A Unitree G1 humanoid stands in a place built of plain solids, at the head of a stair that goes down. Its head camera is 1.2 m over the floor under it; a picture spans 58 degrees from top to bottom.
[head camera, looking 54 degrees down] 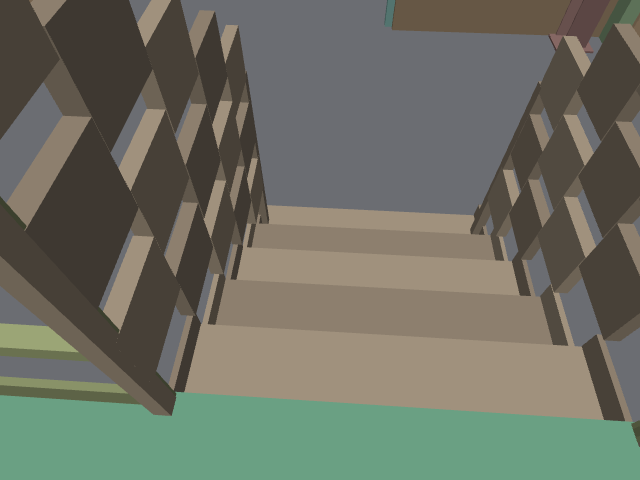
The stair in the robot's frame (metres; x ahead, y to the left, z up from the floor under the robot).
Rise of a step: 0.17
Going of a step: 0.28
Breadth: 1.32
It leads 4 degrees to the right of straight ahead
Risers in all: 6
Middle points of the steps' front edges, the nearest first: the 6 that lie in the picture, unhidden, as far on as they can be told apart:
0.32 -0.21 0.00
0.60 -0.23 -0.17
0.88 -0.25 -0.34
1.16 -0.27 -0.51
1.44 -0.28 -0.68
1.72 -0.30 -0.85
